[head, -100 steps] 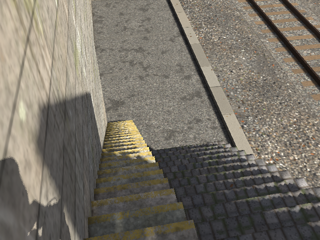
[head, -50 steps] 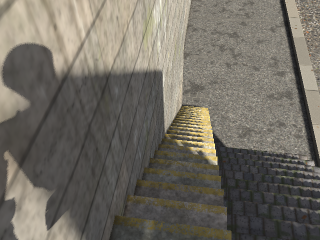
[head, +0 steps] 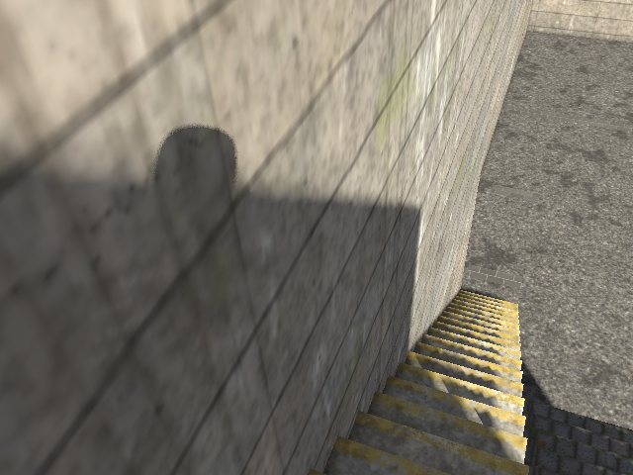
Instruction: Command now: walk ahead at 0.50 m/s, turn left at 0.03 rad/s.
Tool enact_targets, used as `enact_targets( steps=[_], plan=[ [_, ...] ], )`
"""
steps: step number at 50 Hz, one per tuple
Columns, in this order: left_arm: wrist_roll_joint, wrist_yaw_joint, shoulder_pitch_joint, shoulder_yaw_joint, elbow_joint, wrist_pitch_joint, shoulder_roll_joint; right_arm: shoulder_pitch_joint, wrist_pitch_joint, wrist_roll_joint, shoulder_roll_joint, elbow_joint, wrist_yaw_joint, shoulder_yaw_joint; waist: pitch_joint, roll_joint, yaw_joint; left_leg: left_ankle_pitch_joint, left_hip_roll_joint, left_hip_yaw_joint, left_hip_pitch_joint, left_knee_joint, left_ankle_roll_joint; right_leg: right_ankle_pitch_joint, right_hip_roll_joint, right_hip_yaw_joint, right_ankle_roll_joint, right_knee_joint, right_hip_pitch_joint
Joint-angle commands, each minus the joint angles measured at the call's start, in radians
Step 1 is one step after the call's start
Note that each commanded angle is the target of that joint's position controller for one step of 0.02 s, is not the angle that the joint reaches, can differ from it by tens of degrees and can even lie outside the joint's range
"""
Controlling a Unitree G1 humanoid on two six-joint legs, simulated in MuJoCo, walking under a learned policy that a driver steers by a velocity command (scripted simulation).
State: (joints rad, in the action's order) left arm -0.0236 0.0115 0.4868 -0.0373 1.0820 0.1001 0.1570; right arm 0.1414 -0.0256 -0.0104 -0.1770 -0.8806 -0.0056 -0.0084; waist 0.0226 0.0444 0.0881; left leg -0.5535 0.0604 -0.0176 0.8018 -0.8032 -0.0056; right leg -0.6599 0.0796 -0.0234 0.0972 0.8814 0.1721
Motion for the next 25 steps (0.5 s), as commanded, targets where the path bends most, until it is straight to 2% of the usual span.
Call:
enact_targets(
  steps=[1,2,3,4,5,6,7,8,9,10,11,12,13,14,15,16,17,18,19,20,21,22,23,24,25],
  plan=[
    [0.049,0.032,0.090,0.046,0.011,-0.030,0.130,-0.224,0.011,0.011,-0.069,0.056,-0.023,0.029,-0.220,-0.130,0.077,-0.121,-0.004,0.039,0.097,0.313,0.009,0.369,-0.132,0.218,0.107,-0.145,-0.137],
    [0.059,0.040,0.101,0.046,0.025,-0.035,0.112,-0.232,0.022,0.021,-0.066,0.061,-0.027,0.029,-0.238,-0.137,0.082,-0.107,0.016,-0.007,0.042,0.382,0.011,0.437,-0.139,0.245,0.104,-0.121,-0.139],
    [0.077,0.040,0.077,0.051,0.018,-0.039,0.122,-0.162,0.036,0.032,-0.076,0.027,-0.030,0.036,-0.237,-0.140,0.067,-0.134,0.026,-0.023,-0.060,0.429,0.013,0.434,-0.131,0.225,0.104,-0.061,-0.105],
    [0.090,0.024,0.021,0.053,0.009,-0.032,0.115,-0.049,0.057,0.038,-0.090,-0.013,-0.032,0.043,-0.197,-0.154,0.023,-0.147,0.030,-0.035,-0.242,0.471,0.003,0.466,-0.110,0.203,0.099,0.011,-0.048],
    [0.097,0.004,-0.004,0.055,0.007,-0.027,0.115,0.132,0.063,0.048,-0.127,-0.081,-0.037,0.065,-0.149,-0.112,-0.042,-0.128,0.018,0.016,-0.439,0.416,-0.014,0.547,-0.103,0.177,0.100,0.146,0.020],
    [0.166,-0.084,-0.147,0.044,-0.079,0.000,0.215,0.415,0.062,-0.224,-0.099,-0.091,0.104,0.036,-0.133,0.013,-0.209,0.402,-0.051,0.095,-0.772,-0.036,0.012,0.602,-0.182,0.274,0.130,0.400,0.364],
    [0.057,-0.052,-0.031,0.082,-0.006,-0.004,0.160,0.485,0.050,0.010,-0.159,-0.173,0.008,0.091,-0.068,-0.092,-0.249,0.114,0.061,-0.062,-0.656,0.531,-0.080,0.839,-0.098,0.202,0.056,0.479,0.085],
    [0.048,-0.031,-0.012,0.081,-0.005,-0.032,0.163,0.419,0.050,-0.009,-0.193,-0.146,-0.011,0.107,-0.116,0.002,-0.204,0.125,0.076,0.031,-0.736,0.745,-0.060,0.642,0.004,0.092,0.039,0.729,0.119],
    [0.128,-0.136,-0.028,0.072,-0.091,-0.023,0.206,0.555,0.071,-0.128,-0.204,-0.212,0.081,0.093,-0.073,0.465,-0.155,0.246,0.031,0.011,-1.076,0.555,-0.170,0.040,0.031,0.226,0.034,1.133,0.447],
    [0.079,-0.149,0.091,0.127,-0.049,-0.018,0.233,0.516,0.076,-0.121,-0.225,-0.126,0.126,0.092,0.139,0.295,-0.126,-0.431,0.170,-0.167,-1.312,0.058,-0.420,-0.124,0.132,0.178,-0.009,1.410,0.791],
    [0.035,-0.150,-0.003,0.085,-0.145,-0.013,0.197,0.540,0.098,-0.130,-0.179,-0.149,0.136,0.072,0.232,0.130,-0.146,-0.293,0.289,-0.366,-1.341,0.135,-0.510,-0.074,0.116,0.197,-0.035,1.335,0.966],
    [0.013,-0.130,-0.132,0.058,-0.246,0.006,0.178,0.425,0.117,-0.101,-0.160,-0.127,0.126,0.073,0.144,0.140,-0.169,0.156,0.429,-0.543,-1.290,0.258,-0.546,-0.078,-0.007,0.176,-0.088,1.293,1.225],
    [0.053,-0.084,-0.151,0.048,-0.251,0.028,0.179,0.238,0.133,-0.079,-0.069,-0.106,0.123,0.045,0.043,-0.039,-0.099,0.527,0.375,-0.532,-1.031,0.272,-0.441,0.086,-0.107,0.228,-0.087,1.197,1.273],
    [0.093,-0.045,-0.098,0.029,-0.187,0.015,0.152,0.035,0.158,-0.086,0.080,-0.051,0.104,-0.020,-0.049,-0.231,-0.008,0.550,0.262,-0.324,-0.571,0.324,-0.321,0.586,-0.236,0.330,-0.069,0.634,1.010],
    [0.102,-0.048,0.026,0.040,-0.097,-0.014,0.171,-0.032,0.157,-0.070,0.025,-0.026,0.095,-0.011,-0.164,-0.137,0.046,0.530,0.184,-0.195,-0.087,0.354,-0.355,0.740,-0.245,0.228,-0.079,0.457,0.638],
    [0.113,-0.065,0.032,0.051,-0.072,-0.025,0.164,0.094,0.169,-0.068,-0.027,-0.055,0.077,0.006,-0.153,-0.027,0.020,0.596,0.067,-0.118,0.059,0.295,-0.334,0.825,-0.189,0.131,-0.090,0.388,0.443],
    [0.110,-0.091,-0.028,0.046,-0.070,-0.024,0.143,0.230,0.181,-0.055,-0.106,-0.096,0.068,0.015,-0.082,0.036,0.002,0.551,0.013,-0.099,0.085,0.270,-0.306,0.826,-0.139,0.035,-0.111,0.443,0.321],
    [0.107,-0.114,-0.027,0.038,-0.064,-0.020,0.126,0.294,0.187,-0.063,-0.155,-0.110,0.064,0.022,-0.056,0.059,-0.004,0.485,0.038,-0.154,0.052,0.212,-0.298,0.814,-0.122,0.022,-0.117,0.541,0.347],
    [0.134,-0.116,-0.099,0.032,-0.100,-0.023,0.128,0.401,0.205,-0.050,-0.061,-0.144,0.032,0.000,-0.021,0.024,-0.093,0.593,0.048,-0.191,-0.260,0.124,-0.259,0.962,-0.195,0.164,-0.115,0.286,0.635],
    [0.133,-0.102,-0.187,0.037,-0.128,-0.023,0.153,0.514,0.207,-0.046,-0.044,-0.192,0.016,-0.007,-0.037,0.025,-0.150,0.604,0.105,-0.283,-0.475,0.035,-0.274,0.954,-0.199,0.183,-0.127,0.188,0.833],
    [0.123,-0.090,-0.185,0.032,-0.097,-0.015,0.178,0.491,0.198,-0.029,-0.027,-0.169,0.006,-0.016,-0.007,-0.040,-0.157,0.727,0.082,-0.269,-0.485,-0.038,-0.255,1.174,-0.206,0.196,-0.139,-0.036,0.783],
    [0.115,-0.083,-0.189,0.028,-0.093,-0.019,0.162,0.475,0.184,-0.047,-0.049,-0.160,0.019,-0.016,-0.029,-0.006,-0.131,0.789,0.074,-0.271,-0.345,-0.021,-0.262,1.180,-0.192,0.144,-0.135,-0.042,0.637],
    [0.110,-0.077,-0.201,0.027,-0.102,-0.028,0.158,0.418,0.169,-0.062,-0.057,-0.136,0.032,-0.015,-0.060,-0.010,-0.112,0.880,0.046,-0.238,-0.167,-0.020,-0.255,1.163,-0.168,0.089,-0.137,-0.044,0.469],
    [0.106,-0.077,-0.196,0.031,-0.106,-0.033,0.167,0.390,0.158,-0.062,-0.081,-0.108,0.050,-0.006,-0.088,-0.010,-0.101,0.908,0.040,-0.230,-0.066,-0.008,-0.257,1.083,-0.150,0.053,-0.140,-0.033,0.368],
    [0.095,-0.066,-0.155,0.031,-0.114,-0.026,0.158,0.344,0.153,-0.074,-0.073,-0.067,0.069,-0.013,-0.088,0.011,-0.073,0.847,0.017,-0.199,0.008,0.006,-0.231,1.042,-0.123,0.003,-0.150,0.048,0.249]
  ],
)
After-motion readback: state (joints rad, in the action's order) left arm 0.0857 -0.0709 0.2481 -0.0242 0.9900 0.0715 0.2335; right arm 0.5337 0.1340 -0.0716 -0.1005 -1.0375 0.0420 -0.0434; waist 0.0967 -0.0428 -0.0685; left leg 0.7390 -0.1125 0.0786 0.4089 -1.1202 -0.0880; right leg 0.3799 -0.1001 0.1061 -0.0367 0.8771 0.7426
